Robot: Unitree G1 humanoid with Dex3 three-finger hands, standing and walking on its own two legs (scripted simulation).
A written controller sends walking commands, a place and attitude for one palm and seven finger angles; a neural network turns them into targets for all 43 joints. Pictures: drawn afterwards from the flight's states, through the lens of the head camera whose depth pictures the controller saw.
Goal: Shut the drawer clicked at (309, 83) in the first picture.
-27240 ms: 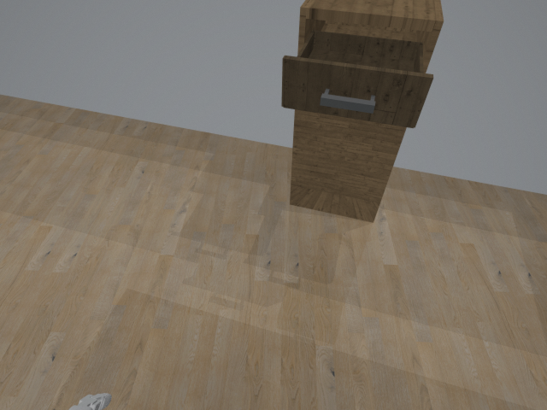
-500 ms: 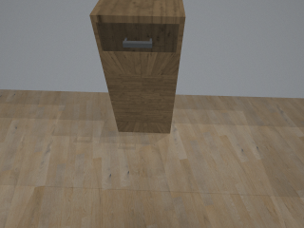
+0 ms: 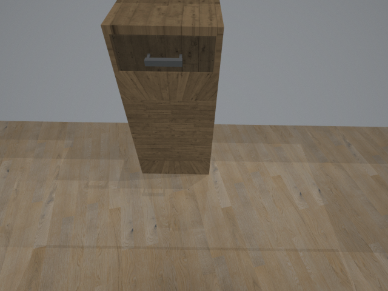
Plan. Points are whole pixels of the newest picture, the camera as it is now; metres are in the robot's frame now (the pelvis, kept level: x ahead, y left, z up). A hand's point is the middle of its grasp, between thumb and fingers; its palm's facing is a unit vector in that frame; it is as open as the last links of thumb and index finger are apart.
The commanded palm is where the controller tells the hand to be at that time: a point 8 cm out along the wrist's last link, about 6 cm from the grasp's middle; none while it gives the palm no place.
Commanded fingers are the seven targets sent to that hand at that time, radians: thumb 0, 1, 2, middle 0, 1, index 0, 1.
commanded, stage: look to check the result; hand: left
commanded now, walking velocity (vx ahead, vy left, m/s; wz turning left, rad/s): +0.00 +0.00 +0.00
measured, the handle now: (164, 59) +0.86 +0.15 +0.03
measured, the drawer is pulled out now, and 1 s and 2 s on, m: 0.00 0.00 0.00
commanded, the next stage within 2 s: stand and wait in 0.58 s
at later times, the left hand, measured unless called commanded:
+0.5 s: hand out of the picture +0.01 +0.17 -0.18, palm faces +0.03 -0.98 -0.20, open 7.3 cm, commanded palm none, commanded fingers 0.00 0.90 0.90 -0.20 -0.30 -0.20 -0.30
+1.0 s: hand out of the picture +0.02 +0.17 -0.17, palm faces +0.03 -0.98 -0.20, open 7.3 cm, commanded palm none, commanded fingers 0.00 0.90 0.90 -0.20 -0.30 -0.20 -0.30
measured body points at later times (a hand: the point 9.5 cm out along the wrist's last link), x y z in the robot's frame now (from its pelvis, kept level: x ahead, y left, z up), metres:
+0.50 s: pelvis +0.01 -0.01 +0.00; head +0.03 -0.01 +0.45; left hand +0.01 +0.22 -0.16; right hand +0.01 -0.23 -0.16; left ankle +0.03 +0.11 -0.74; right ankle +0.00 -0.11 -0.74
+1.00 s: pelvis +0.02 -0.01 +0.00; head +0.03 -0.01 +0.45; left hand +0.02 +0.22 -0.16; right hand +0.01 -0.23 -0.16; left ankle +0.03 +0.11 -0.74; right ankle +0.00 -0.11 -0.74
